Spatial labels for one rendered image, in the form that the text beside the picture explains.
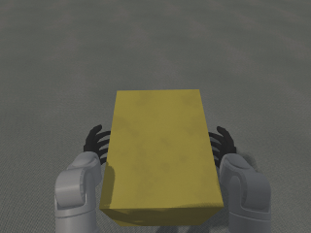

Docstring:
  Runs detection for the right robot forearm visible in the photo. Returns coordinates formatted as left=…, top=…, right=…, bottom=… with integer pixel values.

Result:
left=219, top=153, right=271, bottom=233

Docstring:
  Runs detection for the left robot forearm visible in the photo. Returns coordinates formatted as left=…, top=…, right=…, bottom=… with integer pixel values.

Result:
left=54, top=151, right=102, bottom=233

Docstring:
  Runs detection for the carton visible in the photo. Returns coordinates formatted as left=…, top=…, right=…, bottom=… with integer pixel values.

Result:
left=99, top=89, right=224, bottom=227

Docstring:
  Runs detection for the robot right hand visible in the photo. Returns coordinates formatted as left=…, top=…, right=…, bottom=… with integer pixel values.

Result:
left=208, top=126, right=237, bottom=169

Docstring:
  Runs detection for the robot left hand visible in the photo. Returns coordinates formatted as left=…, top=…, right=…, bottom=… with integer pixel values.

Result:
left=83, top=124, right=111, bottom=165

